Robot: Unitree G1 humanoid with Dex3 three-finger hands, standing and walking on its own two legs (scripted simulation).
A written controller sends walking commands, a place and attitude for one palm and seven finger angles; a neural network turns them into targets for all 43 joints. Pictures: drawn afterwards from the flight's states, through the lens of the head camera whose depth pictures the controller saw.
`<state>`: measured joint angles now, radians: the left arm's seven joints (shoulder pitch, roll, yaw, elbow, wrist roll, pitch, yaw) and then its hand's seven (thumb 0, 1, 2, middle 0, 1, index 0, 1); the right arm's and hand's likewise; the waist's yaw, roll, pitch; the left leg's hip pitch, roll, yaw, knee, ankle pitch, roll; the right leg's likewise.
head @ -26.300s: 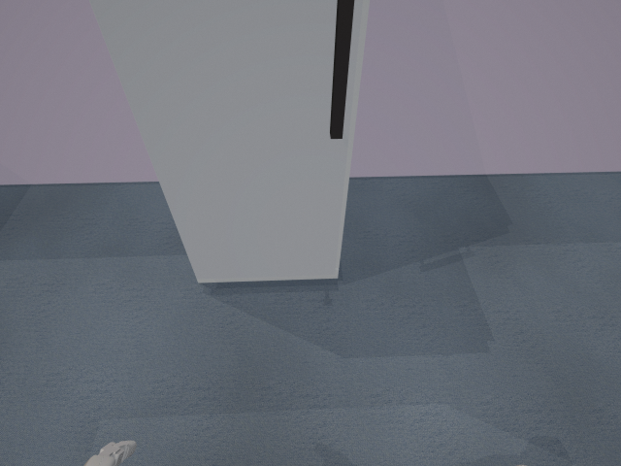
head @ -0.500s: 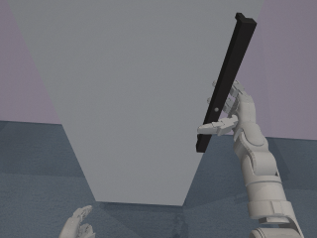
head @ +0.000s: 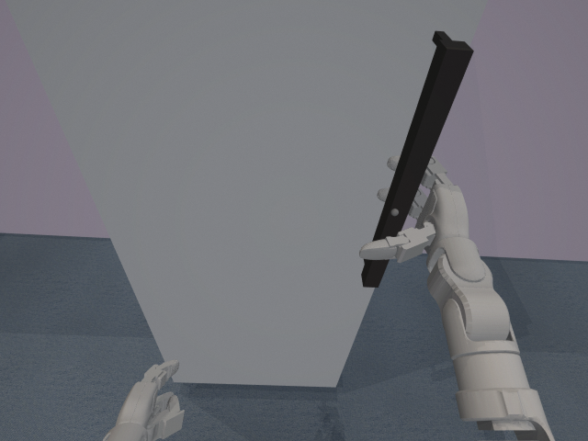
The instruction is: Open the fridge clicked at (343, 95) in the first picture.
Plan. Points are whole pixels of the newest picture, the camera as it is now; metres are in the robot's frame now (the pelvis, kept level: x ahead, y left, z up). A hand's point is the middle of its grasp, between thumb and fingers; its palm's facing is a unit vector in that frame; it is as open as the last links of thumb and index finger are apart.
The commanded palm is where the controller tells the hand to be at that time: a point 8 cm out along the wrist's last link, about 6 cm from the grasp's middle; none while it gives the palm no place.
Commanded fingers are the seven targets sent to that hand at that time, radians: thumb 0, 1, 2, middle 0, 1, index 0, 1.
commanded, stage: slide the fingers in behind the handle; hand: right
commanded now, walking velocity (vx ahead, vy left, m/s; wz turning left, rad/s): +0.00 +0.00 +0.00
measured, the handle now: (397, 186) +0.43 -0.11 +0.16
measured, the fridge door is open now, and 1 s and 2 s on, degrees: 0 0 0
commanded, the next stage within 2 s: grip the handle and tug to test in 0.32 s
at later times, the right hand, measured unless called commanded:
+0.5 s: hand (390, 207) +0.38 -0.09 +0.17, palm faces -0.04 +1.00 -0.01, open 14.0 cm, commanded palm +0.35 -0.14 +0.18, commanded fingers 0.00 0.27 -0.40 0.32 1.23 0.32 1.23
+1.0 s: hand (392, 209) +0.37 -0.09 +0.17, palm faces -0.03 +1.00 -0.01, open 7.4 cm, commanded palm +0.34 -0.13 +0.18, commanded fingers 0.00 -0.90 -0.90 0.45 1.40 0.45 1.40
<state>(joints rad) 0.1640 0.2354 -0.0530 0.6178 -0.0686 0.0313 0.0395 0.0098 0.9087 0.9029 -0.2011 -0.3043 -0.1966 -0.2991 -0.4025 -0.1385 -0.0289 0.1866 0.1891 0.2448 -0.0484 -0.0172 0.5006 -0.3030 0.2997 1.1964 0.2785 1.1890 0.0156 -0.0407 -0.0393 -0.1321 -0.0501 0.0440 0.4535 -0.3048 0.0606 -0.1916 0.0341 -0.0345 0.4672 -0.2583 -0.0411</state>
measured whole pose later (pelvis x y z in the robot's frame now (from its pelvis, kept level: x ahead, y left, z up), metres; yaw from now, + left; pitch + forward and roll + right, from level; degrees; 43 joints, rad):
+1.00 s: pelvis +0.00 +0.00 +0.00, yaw +0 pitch -1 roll +0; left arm 0.18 0.23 -0.05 0.62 -0.07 0.04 0.03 0.01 0.91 0.90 -0.20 -0.30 -0.20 -0.30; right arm -0.43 -0.12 -0.01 0.21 0.17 0.23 -0.08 0.00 -0.46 -0.71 0.36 1.30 0.34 1.30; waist 0.02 -0.04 -0.03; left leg -0.13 -0.04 0.04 0.45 -0.30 0.06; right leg -0.19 0.04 -0.04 0.47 -0.26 -0.05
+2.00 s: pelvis +0.02 +0.00 +0.00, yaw +1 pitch +0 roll +0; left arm 0.18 0.24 -0.05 0.58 -0.06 0.08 0.02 0.01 0.91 0.90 -0.20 -0.30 -0.20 -0.30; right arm -0.26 -0.14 -0.03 -0.02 0.18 0.29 -0.06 0.00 -0.69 -0.75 0.31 1.35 0.27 1.34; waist 0.03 -0.05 -0.05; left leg -0.11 -0.05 0.02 0.44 -0.32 0.06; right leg -0.17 0.03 -0.05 0.46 -0.29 -0.04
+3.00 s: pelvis -0.04 +0.06 +0.00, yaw -2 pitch +0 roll -3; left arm 0.19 0.17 -0.02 0.54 0.00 0.05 0.02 0.01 0.91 0.90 -0.20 -0.30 -0.20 -0.30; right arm 0.26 -0.16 0.04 -0.49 0.04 -0.08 -0.09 -0.06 -0.56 -0.75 0.44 1.39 0.20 1.36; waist 0.03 -0.02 0.09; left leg -0.30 -0.02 0.08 0.49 -0.20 0.10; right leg -0.38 0.05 0.04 0.92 -0.45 -0.01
